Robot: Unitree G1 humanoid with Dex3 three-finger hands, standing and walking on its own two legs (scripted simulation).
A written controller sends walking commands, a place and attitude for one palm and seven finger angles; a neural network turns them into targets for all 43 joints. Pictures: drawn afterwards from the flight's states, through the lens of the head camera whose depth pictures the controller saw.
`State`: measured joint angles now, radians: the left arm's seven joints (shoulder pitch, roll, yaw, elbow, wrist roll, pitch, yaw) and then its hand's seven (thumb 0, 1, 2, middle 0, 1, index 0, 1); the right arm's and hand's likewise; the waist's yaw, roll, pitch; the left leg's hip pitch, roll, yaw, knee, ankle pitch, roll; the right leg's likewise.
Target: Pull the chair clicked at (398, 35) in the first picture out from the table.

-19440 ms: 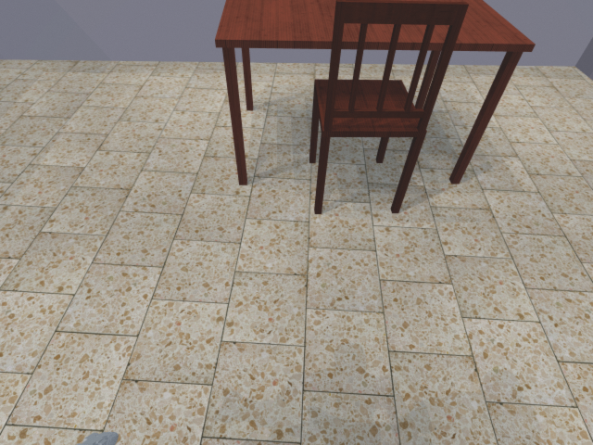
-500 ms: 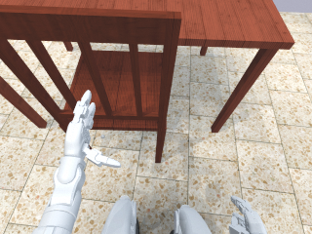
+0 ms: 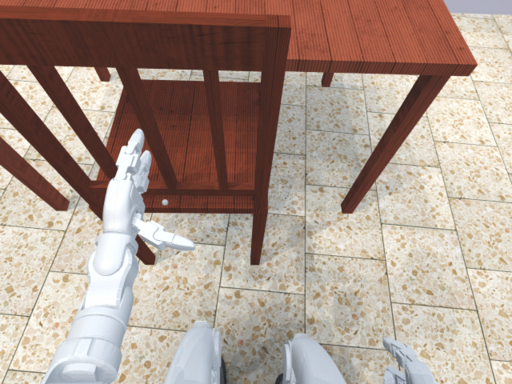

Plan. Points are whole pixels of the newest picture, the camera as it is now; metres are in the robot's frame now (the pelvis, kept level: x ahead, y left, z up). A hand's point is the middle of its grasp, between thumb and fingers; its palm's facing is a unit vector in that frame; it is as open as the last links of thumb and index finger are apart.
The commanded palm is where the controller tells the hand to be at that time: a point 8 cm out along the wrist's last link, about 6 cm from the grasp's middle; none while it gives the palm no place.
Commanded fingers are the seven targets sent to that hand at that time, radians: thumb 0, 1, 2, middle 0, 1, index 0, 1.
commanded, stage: push the fingers through the gap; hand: left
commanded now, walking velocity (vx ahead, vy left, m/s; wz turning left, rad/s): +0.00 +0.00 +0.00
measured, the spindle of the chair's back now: (154, 139) +0.49 +0.17 +0.04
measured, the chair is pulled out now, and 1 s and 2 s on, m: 0.00 0.00 0.00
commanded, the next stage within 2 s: hook a spindle and tug to test in 1.12 s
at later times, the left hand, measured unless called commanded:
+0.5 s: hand (170, 173) +0.44 +0.14 +0.02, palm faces -0.01 -1.00 -0.04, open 16.9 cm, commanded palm +0.41 +0.19 +0.02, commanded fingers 0.00 -0.50 0.30 -0.06 -0.08 -0.06 -0.08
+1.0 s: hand (168, 161) +0.46 +0.15 +0.02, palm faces +0.00 -1.00 -0.03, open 16.9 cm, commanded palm +0.44 +0.20 +0.02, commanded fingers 0.00 -0.50 0.30 -0.06 -0.08 -0.06 -0.08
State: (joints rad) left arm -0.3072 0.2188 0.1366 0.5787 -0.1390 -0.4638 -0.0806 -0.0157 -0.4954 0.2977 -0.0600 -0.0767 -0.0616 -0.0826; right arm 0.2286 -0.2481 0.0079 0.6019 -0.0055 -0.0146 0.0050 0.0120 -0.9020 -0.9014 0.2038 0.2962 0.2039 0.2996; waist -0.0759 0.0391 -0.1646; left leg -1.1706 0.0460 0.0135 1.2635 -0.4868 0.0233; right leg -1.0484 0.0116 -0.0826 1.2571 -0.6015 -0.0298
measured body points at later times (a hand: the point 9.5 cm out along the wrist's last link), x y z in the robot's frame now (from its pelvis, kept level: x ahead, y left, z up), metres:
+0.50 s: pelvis +0.00 +0.01 +0.00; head +0.12 +0.02 +0.43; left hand +0.43 +0.20 +0.03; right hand +0.08 -0.25 -0.12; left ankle +0.06 +0.11 -0.62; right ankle +0.00 -0.11 -0.62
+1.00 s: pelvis +0.00 +0.01 +0.00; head +0.14 +0.02 +0.42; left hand +0.46 +0.20 +0.02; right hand +0.05 -0.25 -0.13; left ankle +0.05 +0.11 -0.62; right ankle +0.00 -0.11 -0.62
